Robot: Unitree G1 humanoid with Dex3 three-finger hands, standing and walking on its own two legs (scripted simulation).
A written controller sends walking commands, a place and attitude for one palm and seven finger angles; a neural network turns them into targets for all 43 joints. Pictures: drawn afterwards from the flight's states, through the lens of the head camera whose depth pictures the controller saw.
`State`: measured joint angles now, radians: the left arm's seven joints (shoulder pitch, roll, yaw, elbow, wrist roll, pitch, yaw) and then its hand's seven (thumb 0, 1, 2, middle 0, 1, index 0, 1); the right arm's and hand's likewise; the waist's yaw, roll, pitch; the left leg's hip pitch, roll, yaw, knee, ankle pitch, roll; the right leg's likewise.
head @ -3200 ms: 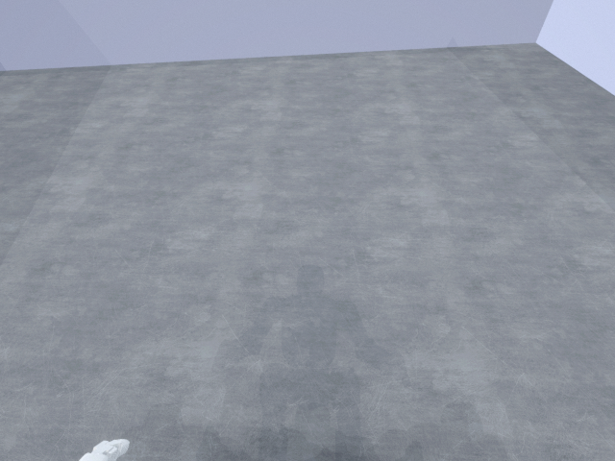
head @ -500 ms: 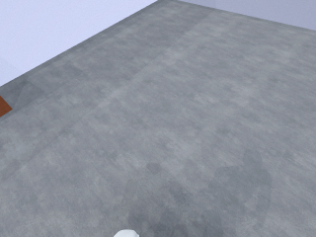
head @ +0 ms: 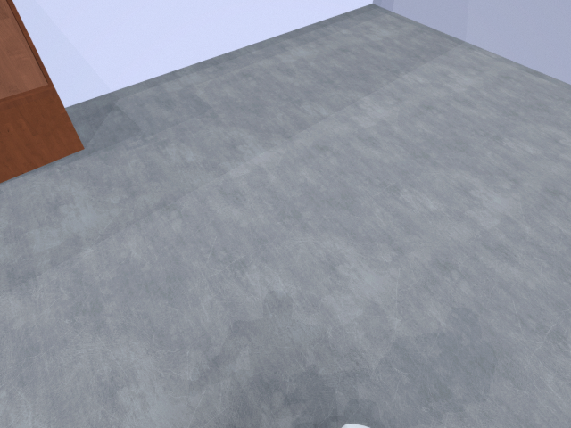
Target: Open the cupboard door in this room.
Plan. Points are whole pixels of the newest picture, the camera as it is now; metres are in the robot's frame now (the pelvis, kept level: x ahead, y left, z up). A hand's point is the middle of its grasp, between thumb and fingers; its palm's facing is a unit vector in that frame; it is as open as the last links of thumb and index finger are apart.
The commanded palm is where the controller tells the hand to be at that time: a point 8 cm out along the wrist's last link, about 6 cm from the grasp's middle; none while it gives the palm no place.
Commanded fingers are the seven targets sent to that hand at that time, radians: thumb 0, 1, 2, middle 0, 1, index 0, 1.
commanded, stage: turn or walk to find it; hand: left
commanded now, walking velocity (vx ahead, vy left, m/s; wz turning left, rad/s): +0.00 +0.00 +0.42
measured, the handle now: out of the picture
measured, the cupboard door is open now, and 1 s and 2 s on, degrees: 0 0 0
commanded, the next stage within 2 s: stand and wait in 0.42 s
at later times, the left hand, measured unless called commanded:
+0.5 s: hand out of the picture +0.01 +0.14 -0.15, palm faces +0.25 -0.93 -0.26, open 7.4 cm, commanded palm none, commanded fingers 0.00 0.90 0.90 -0.20 -0.30 -0.20 -0.30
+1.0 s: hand out of the picture -0.11 +0.17 -0.18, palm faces +0.38 -0.90 -0.21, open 7.4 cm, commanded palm none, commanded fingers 0.00 0.90 0.90 -0.20 -0.30 -0.20 -0.30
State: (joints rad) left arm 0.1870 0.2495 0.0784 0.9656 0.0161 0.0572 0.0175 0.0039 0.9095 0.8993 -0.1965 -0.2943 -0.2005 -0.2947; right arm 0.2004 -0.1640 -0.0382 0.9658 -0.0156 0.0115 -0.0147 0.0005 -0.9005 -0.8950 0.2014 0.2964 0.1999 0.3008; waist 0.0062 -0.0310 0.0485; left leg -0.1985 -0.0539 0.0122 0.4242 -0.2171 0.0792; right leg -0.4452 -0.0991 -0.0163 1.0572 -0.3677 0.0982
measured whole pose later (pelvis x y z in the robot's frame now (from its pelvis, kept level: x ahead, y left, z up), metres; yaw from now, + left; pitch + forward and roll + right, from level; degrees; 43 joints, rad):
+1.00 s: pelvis -0.07 -0.02 +0.00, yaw +19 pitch -2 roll +0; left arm 0.24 0.20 0.05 1.05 0.01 0.05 0.02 0.00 0.91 0.90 -0.20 -0.29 -0.20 -0.29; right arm 0.14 -0.16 -0.03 1.02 -0.02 0.02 -0.02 -0.01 -0.92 -0.89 0.20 0.30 0.20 0.30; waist 0.02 -0.01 0.05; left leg -0.20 -0.02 0.01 0.45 -0.22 0.04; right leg -0.32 -0.08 -0.05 0.85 -0.47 0.06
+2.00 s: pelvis -0.14 -0.05 +0.00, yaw +23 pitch -2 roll +0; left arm 0.31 0.14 0.01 1.15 0.02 0.02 0.03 0.00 0.91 0.90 -0.20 -0.29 -0.20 -0.29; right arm 0.31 -0.12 -0.02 1.13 -0.01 0.02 -0.02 0.00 -0.91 -0.90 0.20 0.30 0.20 0.30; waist 0.02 -0.01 0.03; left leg -0.17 -0.02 0.04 0.45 -0.25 0.02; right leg -0.24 -0.08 -0.09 0.46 -0.18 0.03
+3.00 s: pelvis -0.12 -0.06 +0.00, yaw +39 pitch +2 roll +0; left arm 0.07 0.21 0.06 0.94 0.00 0.04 0.02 0.00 0.91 0.90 -0.20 -0.29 -0.20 -0.29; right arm 0.24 -0.20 -0.06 0.98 -0.03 0.02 -0.02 0.00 -0.90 -0.90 0.20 0.30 0.20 0.30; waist -0.04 0.02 0.06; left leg -0.28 -0.05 -0.10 0.46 -0.20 0.02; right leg -0.38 -0.03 0.00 0.84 -0.46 0.07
